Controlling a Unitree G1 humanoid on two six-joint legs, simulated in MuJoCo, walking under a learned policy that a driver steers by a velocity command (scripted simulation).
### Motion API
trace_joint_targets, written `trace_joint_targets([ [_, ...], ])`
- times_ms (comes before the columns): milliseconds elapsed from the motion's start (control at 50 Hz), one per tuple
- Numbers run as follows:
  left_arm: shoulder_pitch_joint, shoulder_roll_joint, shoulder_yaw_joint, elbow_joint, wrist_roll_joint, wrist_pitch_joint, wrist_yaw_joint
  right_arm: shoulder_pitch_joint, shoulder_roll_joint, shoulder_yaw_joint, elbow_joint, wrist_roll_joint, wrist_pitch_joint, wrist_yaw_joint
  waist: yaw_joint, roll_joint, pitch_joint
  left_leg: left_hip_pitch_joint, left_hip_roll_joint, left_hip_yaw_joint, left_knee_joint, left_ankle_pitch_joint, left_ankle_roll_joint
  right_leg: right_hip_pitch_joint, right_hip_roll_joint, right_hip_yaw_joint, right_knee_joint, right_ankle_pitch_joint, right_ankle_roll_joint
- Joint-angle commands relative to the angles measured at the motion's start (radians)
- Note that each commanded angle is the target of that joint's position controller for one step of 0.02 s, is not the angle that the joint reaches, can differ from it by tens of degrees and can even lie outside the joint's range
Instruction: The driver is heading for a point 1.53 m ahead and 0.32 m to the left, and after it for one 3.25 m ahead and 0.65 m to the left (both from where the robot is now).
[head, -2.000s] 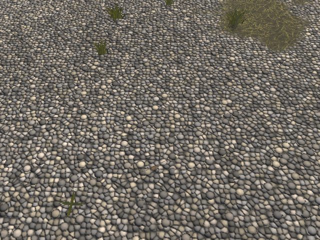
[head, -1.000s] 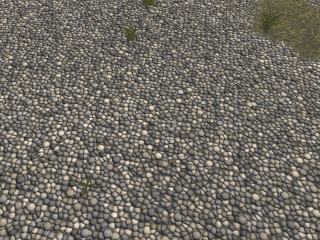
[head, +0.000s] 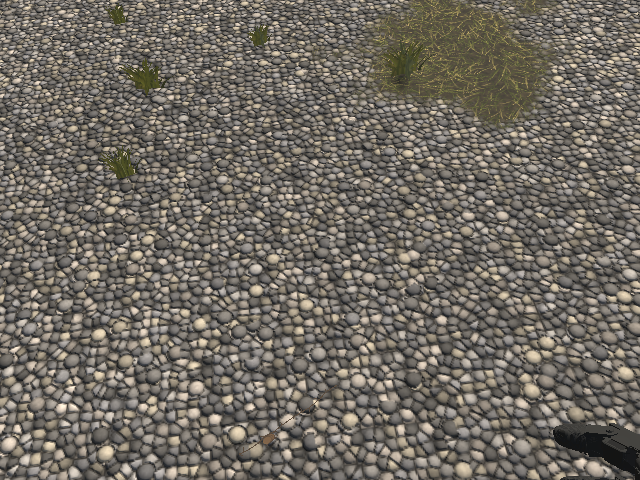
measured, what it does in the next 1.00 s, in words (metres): walks ahead, turning left: left foot, then right foot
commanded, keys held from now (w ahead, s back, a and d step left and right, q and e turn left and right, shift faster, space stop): w+q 0.68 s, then w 0.24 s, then w+e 0.08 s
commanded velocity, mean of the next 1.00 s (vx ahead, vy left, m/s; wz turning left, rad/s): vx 0.49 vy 0.00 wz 0.35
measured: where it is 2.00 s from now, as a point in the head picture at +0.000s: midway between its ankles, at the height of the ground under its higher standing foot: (290, 220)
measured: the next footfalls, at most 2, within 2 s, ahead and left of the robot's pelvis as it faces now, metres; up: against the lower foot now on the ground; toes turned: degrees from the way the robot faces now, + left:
left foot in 0.10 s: +0.26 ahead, +0.11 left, +0.00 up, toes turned +2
right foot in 0.58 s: +0.56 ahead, -0.05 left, +0.00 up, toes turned +21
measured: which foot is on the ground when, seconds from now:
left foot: up 0.00-0.08, down 0.10-0.60, up 0.62-1.00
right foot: down 0.00-0.10, up 0.12-0.56, down 0.58-1.00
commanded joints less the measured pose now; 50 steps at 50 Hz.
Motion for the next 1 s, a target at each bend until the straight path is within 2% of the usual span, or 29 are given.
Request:
trace_joint_targets([
  [20,0.032,0.172,0.05,-0.017,0.0,-0.006,0.005,-0.126,-0.084,-0.017,-0.095,0.008,-0.02,0.014,0.004,-0.158,0.055,0.007,-0.004,0.016,-0.044,-0.029,0.057,-0.007,-0.281,0.063,-0.031,0.457,-0.107],
  [60,0.02,0.191,0.056,-0.015,0.006,0.003,0.009,-0.047,-0.115,-0.032,-0.075,0.004,-0.016,0.012,-0.039,-0.176,-0.018,0.108,-0.053,0.054,-0.027,-0.13,0.1,0.061,-0.278,0.028,0.088,0.807,-0.086],
  [80,0.009,0.196,0.056,-0.017,0.013,0.012,0.012,0.056,-0.144,-0.049,-0.048,0.004,-0.011,0.006,-0.094,-0.177,-0.096,0.235,-0.093,0.084,-0.024,-0.161,0.13,0.075,-0.256,-0.003,0.231,1.007,-0.072],
  [100,-0.006,0.189,0.049,-0.025,0.018,0.019,0.016,0.196,-0.171,-0.063,-0.017,0.003,-0.003,-0.001,-0.171,-0.153,-0.184,0.452,-0.088,0.072,-0.026,-0.122,0.164,-0.013,-0.222,-0.044,0.432,1.053,-0.042],
  [120,0.018,0.14,0.03,-0.055,0.049,0.018,0.022,0.348,-0.233,-0.073,-0.001,-0.001,0.006,-0.01,-0.2,-0.002,-0.319,0.761,0.093,-0.198,0.017,-0.086,0.228,-0.248,-0.168,-0.076,0.755,0.687,-0.01],
  [140,0.163,0.04,0.002,-0.063,0.032,-0.002,0.002,0.367,-0.27,-0.08,0.016,0.002,-0.001,0.003,-0.094,0.271,-0.432,1.058,0.311,-0.763,-0.12,-0.359,0.421,-0.644,0.036,-0.02,1.091,-0.209,0.062],
  [160,0.053,0.137,0.011,-0.067,0.011,-0.028,-0.009,0.351,-0.172,-0.063,0.01,0.022,0.002,0.0,-0.163,0.129,-0.373,1.028,0.282,-0.803,-0.222,-0.521,0.376,-0.747,-0.012,0.075,1.152,-0.194,0.051],
  [180,-0.077,0.169,0.02,-0.105,-0.018,-0.047,-0.019,0.295,-0.152,-0.057,-0.001,0.014,0.007,-0.01,-0.17,0.058,-0.217,0.889,0.255,-0.649,-0.244,-0.483,0.335,-0.795,-0.057,0.059,1.127,-0.102,0.041],
  [200,-0.138,0.155,0.013,-0.121,-0.006,-0.064,-0.017,0.251,-0.155,-0.056,-0.012,0.004,0.011,-0.015,-0.145,-0.058,-0.143,0.743,0.218,-0.564,-0.262,-0.373,0.313,-0.769,-0.093,0.043,1.061,-0.041,0.035],
  [220,-0.164,0.15,0.018,-0.129,0.015,-0.072,-0.013,0.219,-0.146,-0.052,-0.02,-0.003,0.011,-0.018,-0.115,-0.091,-0.087,0.635,0.182,-0.494,-0.277,-0.253,0.312,-0.743,-0.117,0.032,0.989,-0.007,0.043],
  [240,-0.146,0.145,0.019,-0.132,0.023,-0.069,-0.014,0.206,-0.135,-0.046,-0.028,-0.015,0.011,-0.023,-0.081,-0.059,-0.084,0.569,0.156,-0.453,-0.299,-0.178,0.314,-0.69,-0.135,0.036,0.95,0.018,0.05],
  [300,-0.121,0.111,0.011,-0.136,0.038,-0.047,-0.008,0.205,-0.13,-0.045,-0.022,0.0,0.012,-0.037,-0.049,-0.011,-0.059,0.452,0.127,-0.369,-0.333,-0.078,0.33,-0.665,-0.153,0.003,0.817,0.019,0.098],
  [340,-0.187,0.084,-0.002,-0.162,0.043,-0.041,-0.004,0.226,-0.158,-0.053,-0.012,0.004,0.014,-0.049,-0.066,-0.009,-0.029,0.383,0.099,-0.313,-0.346,-0.058,0.319,-0.664,-0.145,-0.023,0.687,0.105,0.127],
  [420,-0.348,0.053,-0.014,-0.192,0.032,-0.053,-0.013,0.29,-0.178,-0.06,0.012,0.014,0.034,-0.065,-0.136,0.006,-0.025,0.319,0.032,-0.256,-0.307,-0.129,0.246,-0.539,-0.077,-0.041,0.388,0.399,0.147],
  [460,-0.393,0.067,-0.008,-0.204,0.018,-0.06,-0.02,0.329,-0.179,-0.061,0.026,0.02,0.044,-0.068,-0.152,0.018,-0.033,0.356,0.048,-0.301,-0.271,-0.176,0.233,-0.508,-0.055,-0.027,0.322,0.421,0.145],
  [520,-0.391,0.107,0.013,-0.208,0.009,-0.068,-0.028,0.339,-0.17,-0.06,0.029,0.02,0.057,-0.072,-0.132,0.046,-0.045,0.464,0.086,-0.4,-0.179,-0.221,0.205,-0.481,-0.052,0.009,0.245,0.327,0.114],
  [560,-0.291,0.133,0.034,-0.184,0.007,-0.075,-0.025,0.313,-0.154,-0.058,0.019,0.015,0.063,-0.071,-0.068,0.066,-0.073,0.464,0.071,-0.415,-0.082,-0.182,0.173,-0.34,-0.056,-0.01,0.188,0.277,0.067],
  [580,-0.185,0.166,0.049,-0.172,0.019,-0.08,-0.018,0.312,-0.11,-0.042,0.009,0.007,0.06,-0.066,-0.014,0.038,-0.161,0.415,0.022,-0.369,0.081,-0.181,0.14,-0.153,-0.127,0.035,0.189,0.255,0.018],
  [600,-0.034,0.223,0.064,-0.161,0.026,-0.074,-0.008,0.344,-0.037,-0.018,-0.012,-0.018,0.056,-0.063,0.024,-0.118,-0.313,0.276,-0.06,-0.257,0.379,-0.454,0.098,0.106,-0.32,0.234,0.205,0.211,-0.045],
  [620,0.008,0.272,0.078,-0.119,0.031,-0.059,-0.02,0.457,-0.034,-0.01,-0.045,0.025,0.047,-0.063,-0.041,-0.452,-0.367,-0.065,-0.128,-0.162,0.652,-0.724,0.057,0.294,-0.501,0.712,0.091,-0.076,-0.197],
  [640,-0.04,0.168,0.058,-0.146,0.019,-0.056,-0.024,0.429,-0.139,-0.031,-0.013,0.037,0.05,-0.068,-0.016,-0.27,-0.252,-0.153,-0.049,-0.187,0.759,-0.651,0.039,0.207,-0.473,0.696,0.045,-0.233,-0.17],
  [660,-0.073,0.119,0.044,-0.149,0.019,-0.05,-0.019,0.323,-0.173,-0.043,-0.027,0.027,0.057,-0.067,0.005,-0.176,-0.144,-0.165,-0.02,-0.159,0.78,-0.554,0.03,0.102,-0.425,0.512,0.045,-0.169,-0.129],
  [680,-0.113,0.106,0.037,-0.147,0.027,-0.048,-0.02,0.279,-0.156,-0.043,-0.036,0.016,0.062,-0.067,-0.013,-0.107,-0.086,-0.13,0.01,-0.14,0.757,-0.487,0.021,-0.007,-0.378,0.387,0.027,-0.021,-0.113],
  [700,-0.133,0.088,0.031,-0.133,0.03,-0.047,-0.021,0.248,-0.14,-0.045,-0.048,0.005,0.061,-0.064,-0.027,-0.11,-0.044,-0.113,0.032,-0.141,0.706,-0.445,0.018,-0.078,-0.337,0.308,0.006,0.076,-0.113],
  [720,-0.139,0.084,0.028,-0.122,0.035,-0.05,-0.022,0.252,-0.117,-0.042,-0.051,0.009,0.063,-0.058,-0.046,-0.14,-0.028,-0.069,0.05,-0.134,0.676,-0.422,0.018,-0.135,-0.307,0.241,-0.02,0.132,-0.108],
  [760,-0.131,0.078,0.03,-0.096,0.027,-0.06,-0.027,0.259,-0.076,-0.032,-0.045,0.012,0.068,-0.053,-0.059,-0.154,-0.025,-0.038,0.049,-0.112,0.617,-0.411,0.013,-0.172,-0.286,0.165,-0.056,0.21,-0.127],
  [820,-0.116,0.119,0.043,-0.061,0.017,-0.064,-0.029,0.186,-0.049,-0.017,-0.067,-0.002,0.064,-0.049,-0.056,-0.123,-0.008,-0.071,0.059,-0.102,0.451,-0.341,0.003,-0.16,-0.299,0.098,-0.092,0.318,-0.158],
  [920,-0.072,0.165,0.05,-0.011,-0.002,-0.045,-0.026,0.029,-0.031,0.003,-0.093,-0.001,0.037,-0.023,-0.004,-0.112,0.007,0.026,0.049,-0.018,0.148,-0.13,0.009,-0.155,-0.267,-0.024,-0.099,0.375,-0.132],
  [1000,-0.001,0.19,0.054,0.036,-0.017,-0.022,-0.025,-0.055,-0.063,-0.006,-0.13,0.008,0.02,-0.012,-0.002,-0.132,0.026,0.087,0.016,-0.011,0.022,-0.18,0.037,-0.092,-0.309,0.027,-0.05,0.415,-0.116],
])
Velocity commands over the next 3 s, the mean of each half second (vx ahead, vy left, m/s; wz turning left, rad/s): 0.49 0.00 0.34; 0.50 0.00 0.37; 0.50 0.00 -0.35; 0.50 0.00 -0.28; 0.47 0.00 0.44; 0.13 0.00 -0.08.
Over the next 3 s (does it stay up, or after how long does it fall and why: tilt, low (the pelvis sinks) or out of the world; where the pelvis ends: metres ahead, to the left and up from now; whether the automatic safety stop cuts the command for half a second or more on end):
stays up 1.48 0.32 -0.01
